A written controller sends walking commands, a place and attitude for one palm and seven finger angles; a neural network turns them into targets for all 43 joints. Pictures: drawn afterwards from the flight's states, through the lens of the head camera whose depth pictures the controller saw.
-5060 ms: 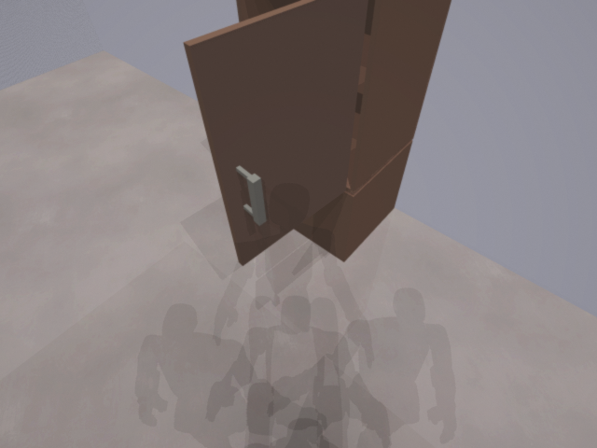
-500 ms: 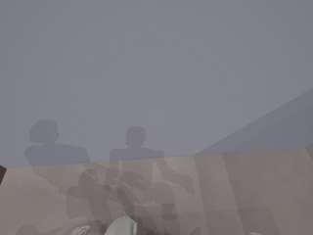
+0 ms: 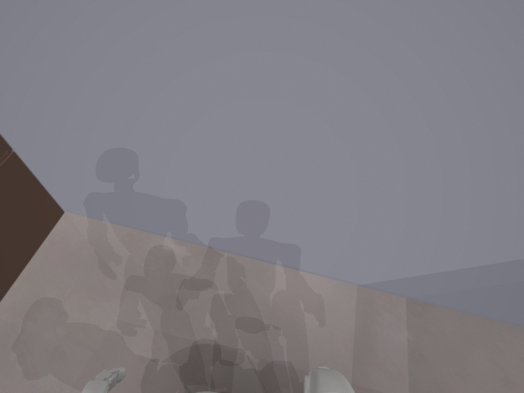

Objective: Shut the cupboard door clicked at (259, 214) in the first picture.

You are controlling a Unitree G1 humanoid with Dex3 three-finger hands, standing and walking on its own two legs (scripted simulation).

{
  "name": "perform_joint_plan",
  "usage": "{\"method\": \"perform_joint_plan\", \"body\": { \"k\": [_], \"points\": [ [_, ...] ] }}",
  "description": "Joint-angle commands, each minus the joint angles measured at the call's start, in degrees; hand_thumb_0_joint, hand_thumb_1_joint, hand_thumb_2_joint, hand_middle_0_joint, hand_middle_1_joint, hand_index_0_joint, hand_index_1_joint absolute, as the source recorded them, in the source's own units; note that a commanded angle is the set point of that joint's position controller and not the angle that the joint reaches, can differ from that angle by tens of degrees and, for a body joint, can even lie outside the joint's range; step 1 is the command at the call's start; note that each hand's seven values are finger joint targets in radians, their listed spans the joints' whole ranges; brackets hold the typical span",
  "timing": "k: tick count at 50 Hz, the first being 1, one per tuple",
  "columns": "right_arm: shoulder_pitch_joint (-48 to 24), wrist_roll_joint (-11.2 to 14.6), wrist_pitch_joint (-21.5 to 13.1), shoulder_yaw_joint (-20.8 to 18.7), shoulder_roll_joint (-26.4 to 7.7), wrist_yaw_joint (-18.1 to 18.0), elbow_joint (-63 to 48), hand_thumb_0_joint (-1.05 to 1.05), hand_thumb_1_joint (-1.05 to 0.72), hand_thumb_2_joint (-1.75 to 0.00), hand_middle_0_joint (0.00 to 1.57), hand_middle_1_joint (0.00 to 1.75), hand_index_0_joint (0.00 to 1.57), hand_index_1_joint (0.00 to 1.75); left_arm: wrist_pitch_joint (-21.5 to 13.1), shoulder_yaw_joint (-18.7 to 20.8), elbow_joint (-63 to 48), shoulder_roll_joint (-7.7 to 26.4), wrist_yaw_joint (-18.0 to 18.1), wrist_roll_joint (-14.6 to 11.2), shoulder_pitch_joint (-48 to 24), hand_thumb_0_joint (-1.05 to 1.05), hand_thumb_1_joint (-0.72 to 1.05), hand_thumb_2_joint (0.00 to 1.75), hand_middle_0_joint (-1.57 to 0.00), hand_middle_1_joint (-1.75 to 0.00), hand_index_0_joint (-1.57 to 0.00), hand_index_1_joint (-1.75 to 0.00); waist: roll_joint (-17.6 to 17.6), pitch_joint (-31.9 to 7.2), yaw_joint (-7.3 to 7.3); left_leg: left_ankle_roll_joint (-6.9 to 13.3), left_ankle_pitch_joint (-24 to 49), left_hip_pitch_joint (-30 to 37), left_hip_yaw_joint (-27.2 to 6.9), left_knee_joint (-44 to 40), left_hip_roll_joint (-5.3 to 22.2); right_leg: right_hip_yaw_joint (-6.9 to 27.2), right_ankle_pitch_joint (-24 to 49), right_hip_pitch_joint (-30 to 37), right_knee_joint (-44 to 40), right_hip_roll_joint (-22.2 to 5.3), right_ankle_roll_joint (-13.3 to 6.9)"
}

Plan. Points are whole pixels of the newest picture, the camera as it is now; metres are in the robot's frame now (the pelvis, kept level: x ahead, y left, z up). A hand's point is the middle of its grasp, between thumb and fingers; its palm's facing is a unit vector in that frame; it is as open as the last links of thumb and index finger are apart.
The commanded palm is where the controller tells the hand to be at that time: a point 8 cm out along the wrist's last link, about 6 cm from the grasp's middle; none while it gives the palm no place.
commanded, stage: turn to face it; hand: left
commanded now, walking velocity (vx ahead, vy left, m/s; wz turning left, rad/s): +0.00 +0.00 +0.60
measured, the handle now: out of the picture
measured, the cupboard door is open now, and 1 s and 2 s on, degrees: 84 84 84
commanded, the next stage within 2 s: take the last steps up to it in 1.96 s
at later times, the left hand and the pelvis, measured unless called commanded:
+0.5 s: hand out of the picture +0.01 +0.13 -0.15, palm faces +0.32 -0.91 -0.26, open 7.3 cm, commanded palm none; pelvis -0.01 -0.08 +0.00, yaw +20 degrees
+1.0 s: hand out of the picture -0.09 +0.19 -0.17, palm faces +0.60 -0.76 -0.24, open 7.4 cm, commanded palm none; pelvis -0.03 -0.04 +0.00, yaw +36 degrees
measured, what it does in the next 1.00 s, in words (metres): steps on the spot, turning left: right foot, then left foot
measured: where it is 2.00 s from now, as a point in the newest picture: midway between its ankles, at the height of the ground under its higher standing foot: outside the picture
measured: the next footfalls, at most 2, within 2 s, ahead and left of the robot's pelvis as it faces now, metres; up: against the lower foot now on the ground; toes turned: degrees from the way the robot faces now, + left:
right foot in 0.22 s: +0.03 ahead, -0.16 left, +0.00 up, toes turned +8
left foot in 0.72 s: -0.04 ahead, +0.06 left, +0.00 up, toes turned +34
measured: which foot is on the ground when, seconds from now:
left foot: down 0.00-0.22, up 0.24-0.70, down 0.72-1.00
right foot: up 0.00-0.20, down 0.22-0.72, up 0.74-1.00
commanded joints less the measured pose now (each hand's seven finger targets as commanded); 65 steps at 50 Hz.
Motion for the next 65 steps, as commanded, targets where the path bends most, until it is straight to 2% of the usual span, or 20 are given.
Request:
{"method": "perform_joint_plan", "body": {
  "k": [1, 5, 9, 10, 11, 12, 15, 17, 30, 34, 35, 36, 37, 41, 44, 55, 59, 60, 62, 65],
  "points": [
    [3.2, -0.2, -1.3, -4.0, -13.0, -1.0, -2.7, 0.0, -0.9, -0.9, 0.2, 0.3, 0.2, 0.3, -1.2, 0.5, -5.0, 3.9, 0.3, -0.1, -1.8, 0.0, 0.9, 0.9, -0.2, -0.3, -0.2, -0.3, 9.9, -7.8, -1.68, 6.1, 14.8, 8.5, -17.1, -7.5, 13.6, -0.2, -2.5, -1.6, -6.3, 1.3, -0.3],
    [4.0, -0.5, -0.8, -4.6, -13.2, -1.0, -2.5, 0.0, -0.9, -0.9, 0.2, 0.3, 0.2, 0.3, -1.5, 0.1, -6.1, 3.1, 0.4, -0.5, -3.9, 0.0, 0.9, 0.9, -0.2, -0.3, -0.2, -0.3, 11.6, -8.8, -2.3, 6.1, 17.4, 6.8, -20.7, -5.5, 13.0, -0.7, -5.7, 4.6, -16.4, 3.8, -1.6],
    [0.4, 0.0, -0.2, -5.1, -12.7, -1.0, -4.0, 0.0, -0.9, -0.9, 0.2, 0.3, 0.2, 0.3, -2.3, 0.6, -4.3, 3.9, 0.9, -1.1, 3.2, 0.0, 0.9, 0.9, -0.2, -0.3, -0.2, -0.3, 10.7, -11.3, 1.05, 3.0, 13.9, -2.2, -21.9, -1.0, 9.5, -1.3, 3.1, 22.3, -35.8, 5.7, -3.2],
    [0.2, 0.5, -0.2, -4.8, -10.6, -0.7, -4.3, 0.0, -0.9, -0.9, 0.2, 0.3, 0.2, 0.3, -2.8, 1.2, -3.7, 6.5, 1.2, -0.8, 6.2, 0.0, 0.9, 0.9, -0.2, -0.3, -0.2, -0.3, 4.2, -13.1, 2.46, 0.0, 3.7, -9.5, -19.3, 3.4, 6.1, 3.3, 6.6, 32.1, -44.2, 0.2, -4.5],
    [1.4, 1.0, -0.3, -4.4, -6.6, -0.5, -5.2, 0.0, -0.9, -0.9, 0.2, 0.3, 0.2, 0.3, -3.3, 2.2, -3.8, 11.8, 1.8, 0.2, 6.4, 0.0, 0.9, 0.9, -0.2, -0.3, -0.2, -0.3, -14.3, -12.7, 2.62, -5.6, -16.6, -21.1, -6.4, 17.4, -2.6, 19.3, 9.1, 38.5, -48.9, -17.0, -10.5],
    [0.7, 0.3, -0.1, -4.9, -9.3, -0.4, -5.4, 0.0, -0.9, -0.9, 0.2, 0.3, 0.2, 0.3, -3.0, 1.7, -4.6, 12.4, 2.0, 0.2, 4.9, 0.0, 0.9, 0.9, -0.2, -0.3, -0.2, -0.3, -13.2, -11.0, 2.3, -6.2, -24.4, -18.8, -3.4, 31.8, -2.1, 20.5, 17.8, 28.0, -47.8, -24.9, -15.1],
    [2.5, -0.2, 1.8, -4.7, -8.2, 0.5, -1.7, 0.0, -0.9, -0.9, 0.2, 0.3, 0.2, 0.3, -3.5, -0.3, -5.8, 4.9, 1.8, -0.6, -2.2, 0.0, 0.9, 0.9, -0.2, -0.3, -0.2, -0.3, -8.5, -4.7, -2.68, -7.6, -13.0, -18.4, -3.0, 45.7, 2.2, 4.7, 27.7, 21.5, -44.4, -12.9, -12.7],
    [2.2, 0.1, 2.1, -4.2, -7.1, 0.9, -1.9, 0.0, -0.9, -0.9, 0.2, 0.3, 0.2, 0.3, -3.8, -0.5, -5.2, 4.2, 1.7, -0.7, -0.1, 0.0, 0.9, 0.9, -0.2, -0.3, -0.2, -0.3, -8.9, -5.0, -2.39, -8.3, -10.0, -19.3, -1.2, 45.1, 2.4, -1.2, 35.8, 24.4, -42.9, -10.7, -10.7],
    [-8.6, 0.4, 1.4, -2.3, -5.5, 1.3, -5.1, 0.0, -0.9, -0.9, 0.2, 0.3, 0.2, 0.3, -3.6, 1.5, -2.5, 8.2, 1.4, 0.6, 9.2, 0.0, 0.9, 0.9, -0.2, -0.3, -0.2, -0.3, -10.1, -6.7, 2.47, -7.0, -14.4, -9.8, 6.0, 18.5, 2.9, -5.9, 38.4, 29.5, -38.3, -16.3, -13.5],
    [-1.7, 0.2, 0.3, -2.9, -8.3, 1.2, -4.1, 0.0, -0.9, -0.9, 0.2, 0.3, 0.2, 0.3, -3.3, 2.0, -2.1, 9.3, 0.7, 0.0, 7.2, 0.0, 0.9, 0.9, -0.2, -0.3, -0.2, -0.3, -6.2, -9.8, -2.16, -4.8, -1.9, 7.0, 6.6, 0.8, 1.9, -11.6, 33.2, 21.4, -26.5, -15.0, -8.7],
    [2.7, -0.2, -0.1, -4.3, -13.3, 0.9, -3.1, 0.0, -0.9, -0.9, 0.2, 0.3, 0.2, 0.3, -3.0, 1.7, -3.2, 7.6, 0.4, -0.4, 6.5, 0.0, 0.9, 0.9, -0.2, -0.3, -0.2, -0.3, 4.7, -13.0, -4.86, -1.0, 9.7, 18.2, -4.0, -2.8, 10.3, -13.9, 17.6, 10.1, -15.3, -10.5, -5.0],
    [6.8, -0.3, -0.2, -5.9, -19.5, 0.4, -2.8, 0.0, -0.9, -0.9, 0.2, 0.3, 0.2, 0.3, -2.6, 0.3, -6.1, 3.5, 0.2, -0.6, 3.1, 0.0, 0.9, 0.9, -0.2, -0.3, -0.2, -0.3, 20.4, -13.2, -7.25, 7.6, 31.7, 22.0, -24.5, -5.2, 25.5, -11.8, -19.1, -4.9, -1.9, -2.2, -1.2],
    [8.3, 0.1, 0.2, -5.4, -19.1, 0.0, -1.4, 0.0, -0.9, -0.9, 0.2, 0.3, 0.2, 0.3, -1.7, 0.1, -7.1, 5.1, 0.6, -0.1, -0.6, 0.0, 0.9, 0.9, -0.2, -0.3, -0.2, -0.3, 12.1, -11.9, -7.03, 10.1, 34.2, 18.8, -21.3, -4.0, 26.9, -3.8, -18.4, -5.3, 2.2, -2.9, -2.3],
    [-3.1, -0.2, -0.5, -3.9, -14.6, -1.2, -4.8, 0.0, -0.9, -0.9, 0.2, 0.3, 0.2, 0.3, -0.8, 1.1, -3.3, 5.6, 0.0, 0.2, 2.3, 0.0, 0.9, 0.9, -0.2, -0.3, -0.2, -0.3, 11.2, -6.4, -1.46, 5.3, 17.9, 8.0, -12.7, -7.3, 16.1, -0.6, -4.9, -3.5, 5.0, -1.9, -1.6],
    [-2.6, 0.1, -1.1, -3.6, -13.7, -1.1, -4.7, 0.0, -0.9, -0.9, 0.2, 0.3, 0.2, 0.3, -1.0, 1.1, -2.5, 5.2, -0.1, 0.3, 3.9, 0.0, 0.9, 0.9, -0.2, -0.3, -0.2, -0.3, 8.4, -7.9, -0.31, 4.3, 18.3, 9.1, -10.9, -7.7, 14.0, -0.9, -1.0, -2.6, 3.8, -1.0, -1.0],
    [2.4, -0.5, -0.7, -4.4, -13.3, -1.0, -3.0, 0.0, -0.9, -0.9, 0.2, 0.3, 0.2, 0.3, -1.6, 0.1, -6.0, 3.6, 0.5, -0.5, -3.6, 0.0, 0.9, 0.9, -0.2, -0.3, -0.2, -0.3, 11.7, -9.2, -2.23, 6.1, 23.4, 8.8, -19.5, -4.0, 13.0, -0.9, -5.9, 4.5, -15.9, 3.4, -1.5],
    [-0.5, -0.2, -0.2, -4.8, -12.9, -1.0, -3.7, 0.0, -0.9, -0.9, 0.2, 0.3, 0.2, 0.3, -2.3, 0.5, -4.9, 3.7, 0.8, -1.0, 1.8, 0.0, 0.9, 0.9, -0.2, -0.3, -0.2, -0.3, 12.0, -11.0, 0.57, 3.8, 21.1, 1.3, -21.7, -0.4, 10.2, -1.6, 1.3, 19.2, -32.2, 5.7, -2.8],
    [-1.1, 0.3, -0.2, -4.7, -11.4, -0.9, -4.2, 0.0, -0.9, -0.9, 0.2, 0.3, 0.2, 0.3, -2.8, 0.9, -4.2, 5.3, 1.1, -1.0, 4.6, 0.0, 0.9, 0.9, -0.2, -0.3, -0.2, -0.3, 8.0, -12.2, 2.15, 1.3, 13.7, -4.2, -20.7, 2.7, 7.6, 0.0, 7.8, 28.1, -40.8, 3.5, -3.2],
    [-0.4, 0.8, -0.3, -4.4, -7.4, -0.5, -5.7, 0.0, -0.9, -0.9, 0.2, 0.3, 0.2, 0.3, -3.3, 2.2, -4.2, 12.8, 1.8, 0.4, 6.2, 0.0, 0.9, 0.9, -0.2, -0.3, -0.2, -0.3, -15.3, -12.5, 3.19, -6.4, -24.4, -19.6, -3.0, 27.0, -4.2, 21.4, 20.1, 35.0, -46.9, -23.3, -13.9],
    [1.6, -0.1, 1.5, -4.7, -8.4, 0.3, -1.7, 0.0, -0.9, -0.9, 0.2, 0.3, 0.2, 0.3, -3.5, 0.0, -5.7, 5.4, 1.9, -0.5, -1.5, 0.0, 0.9, 0.9, -0.2, -0.3, -0.2, -0.3, -9.1, -6.3, -1.96, -7.3, -14.9, -18.3, -3.7, 45.4, 1.9, 5.8, 29.1, 24.4, -43.8, -14.4, -13.8]
  ]
}}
